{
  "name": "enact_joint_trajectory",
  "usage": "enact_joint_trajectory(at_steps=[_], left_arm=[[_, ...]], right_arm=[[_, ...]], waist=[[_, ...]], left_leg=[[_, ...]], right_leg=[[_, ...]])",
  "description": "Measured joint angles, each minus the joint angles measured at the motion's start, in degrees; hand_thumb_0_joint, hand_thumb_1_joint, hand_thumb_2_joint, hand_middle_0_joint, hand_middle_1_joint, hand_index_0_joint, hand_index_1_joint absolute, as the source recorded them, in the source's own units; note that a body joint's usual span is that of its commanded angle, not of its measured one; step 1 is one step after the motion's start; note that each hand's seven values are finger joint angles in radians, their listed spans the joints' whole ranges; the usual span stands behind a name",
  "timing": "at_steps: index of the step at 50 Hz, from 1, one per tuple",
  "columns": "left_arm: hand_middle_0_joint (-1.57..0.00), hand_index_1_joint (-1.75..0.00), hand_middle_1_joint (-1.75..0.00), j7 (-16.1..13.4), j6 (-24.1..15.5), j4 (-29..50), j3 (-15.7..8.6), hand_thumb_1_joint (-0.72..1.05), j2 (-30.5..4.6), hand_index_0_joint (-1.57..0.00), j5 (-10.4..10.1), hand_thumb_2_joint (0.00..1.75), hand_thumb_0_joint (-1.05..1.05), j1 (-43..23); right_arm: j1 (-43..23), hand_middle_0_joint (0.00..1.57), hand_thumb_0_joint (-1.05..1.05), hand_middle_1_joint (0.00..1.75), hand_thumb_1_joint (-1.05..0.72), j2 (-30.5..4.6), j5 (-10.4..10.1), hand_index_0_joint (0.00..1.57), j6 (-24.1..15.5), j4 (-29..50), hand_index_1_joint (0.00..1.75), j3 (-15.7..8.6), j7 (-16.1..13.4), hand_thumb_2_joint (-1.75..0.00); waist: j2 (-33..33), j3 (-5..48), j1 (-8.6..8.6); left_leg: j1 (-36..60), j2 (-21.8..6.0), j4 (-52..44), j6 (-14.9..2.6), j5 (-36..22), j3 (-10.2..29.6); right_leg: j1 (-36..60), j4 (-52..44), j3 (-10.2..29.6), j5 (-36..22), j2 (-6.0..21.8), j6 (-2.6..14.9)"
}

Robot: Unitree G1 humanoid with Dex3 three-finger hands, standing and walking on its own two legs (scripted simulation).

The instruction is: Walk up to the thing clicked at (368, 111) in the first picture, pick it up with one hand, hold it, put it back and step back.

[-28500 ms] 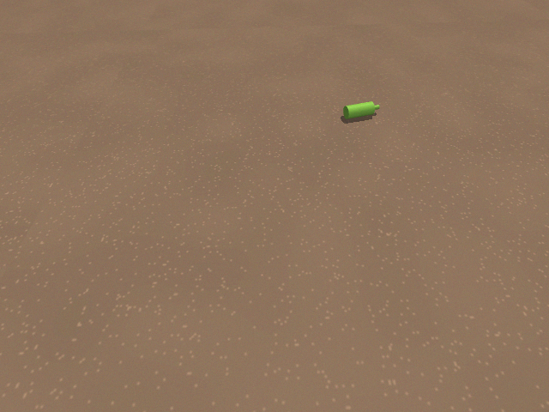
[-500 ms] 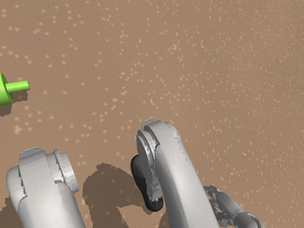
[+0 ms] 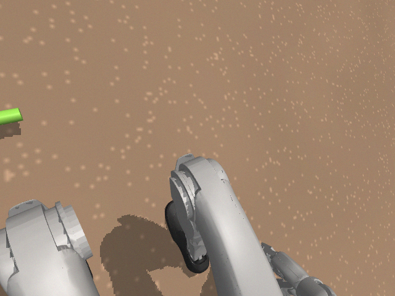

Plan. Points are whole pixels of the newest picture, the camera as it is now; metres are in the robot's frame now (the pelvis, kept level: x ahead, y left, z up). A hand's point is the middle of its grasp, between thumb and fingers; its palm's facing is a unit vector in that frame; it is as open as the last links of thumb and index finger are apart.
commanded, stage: close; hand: left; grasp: from above
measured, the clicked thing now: out of the picture +0.46 +0.34 -0.26
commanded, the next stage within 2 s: settle in 1.10 s
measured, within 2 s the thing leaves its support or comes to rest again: leaves its support in 1.64 s
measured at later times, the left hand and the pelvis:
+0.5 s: hand out of the picture +0.43 +0.36 -0.22, palm faces -0.43 -0.14 -0.89, open 11.2 cm; pelvis +0.00 +0.00 +0.00, yaw +0 degrees
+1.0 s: hand out of the picture +0.44 +0.36 -0.21, palm faces -0.42 -0.13 -0.90, open 10.9 cm; pelvis +0.00 +0.00 +0.00, yaw +0 degrees
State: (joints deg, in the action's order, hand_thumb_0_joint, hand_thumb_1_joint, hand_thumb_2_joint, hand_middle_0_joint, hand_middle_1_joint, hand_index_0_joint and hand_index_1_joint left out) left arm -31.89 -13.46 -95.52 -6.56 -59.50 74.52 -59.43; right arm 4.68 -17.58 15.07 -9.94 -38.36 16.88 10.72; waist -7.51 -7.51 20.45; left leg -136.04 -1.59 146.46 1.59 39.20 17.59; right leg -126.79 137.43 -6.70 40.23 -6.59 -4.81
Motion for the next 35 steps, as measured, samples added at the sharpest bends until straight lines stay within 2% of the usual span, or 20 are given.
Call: enact_joint_trajectory(at_steps=[6, 13, 17, 28, 35], left_arm=[[-0.27, -0.92, -0.94, 2.96, 0.13, 1.65, -0.86, -0.22, -0.45, -0.30, -1.51, 0.84, 0.00, 1.30], [-0.32, -0.89, -0.90, 4.70, -2.21, 3.59, 0.00, -0.15, -0.57, -0.35, -1.94, 0.82, 0.00, 2.49], [-0.34, -0.87, -0.88, 4.39, -3.62, 3.29, 0.67, -0.11, -0.52, -0.37, -1.34, 0.80, 0.00, 2.47], [-0.40, -0.81, -0.82, 1.48, -4.70, 1.18, 0.36, -0.09, -1.11, -0.42, 1.10, 0.73, -0.01, 1.72], [-0.46, -0.78, -0.79, 0.78, -3.92, -0.02, 1.43, -0.10, -0.99, -0.47, 1.26, 0.68, -0.01, 0.68]], right_arm=[[0.58, 0.21, 0.00, 0.30, -0.91, -0.33, -0.27, 0.20, 0.54, 0.51, 0.30, -0.42, -0.06, -0.90], [0.19, 0.21, 0.00, 0.30, -0.91, -0.42, -0.16, 0.20, 1.95, 0.33, 0.30, -0.40, -0.21, -0.90], [-0.22, 0.21, 0.00, 0.30, -0.91, -0.44, -0.05, 0.20, 2.49, 0.61, 0.30, -0.12, -0.28, -0.90], [-0.76, 0.21, 0.00, 0.30, -0.91, -0.37, 0.59, 0.20, 1.98, 0.72, 0.30, 0.52, -0.40, -0.90], [-0.43, 0.21, 0.00, 0.30, -0.91, -0.47, 0.48, 0.20, 1.30, 0.32, 0.30, 0.35, -0.55, -0.90]], waist=[[0.44, -0.14, -0.18], [0.26, -0.43, -0.95], [0.02, -0.60, -1.15], [-0.62, -0.61, -1.25], [-0.54, -0.24, -1.05]], left_leg=[[0.46, 0.08, -0.25, 0.16, 0.52, 0.07], [1.14, 0.18, -0.59, 0.35, 0.63, 0.35], [1.45, 0.28, -0.60, 0.49, 0.46, 0.56], [1.27, 0.21, -0.13, 0.53, -0.24, 0.76], [0.83, 0.06, 0.08, 0.28, -0.36, 0.51]], right_leg=[[0.52, -0.24, -0.15, 0.51, 0.31, 0.13], [1.28, -0.67, -0.41, 0.58, 0.50, -0.35], [1.61, -0.73, -0.64, 0.43, 0.57, 0.01], [1.19, -0.31, -0.70, -0.47, 0.30, -0.15], [0.73, -0.11, -0.51, -0.63, 0.19, 0.04]])
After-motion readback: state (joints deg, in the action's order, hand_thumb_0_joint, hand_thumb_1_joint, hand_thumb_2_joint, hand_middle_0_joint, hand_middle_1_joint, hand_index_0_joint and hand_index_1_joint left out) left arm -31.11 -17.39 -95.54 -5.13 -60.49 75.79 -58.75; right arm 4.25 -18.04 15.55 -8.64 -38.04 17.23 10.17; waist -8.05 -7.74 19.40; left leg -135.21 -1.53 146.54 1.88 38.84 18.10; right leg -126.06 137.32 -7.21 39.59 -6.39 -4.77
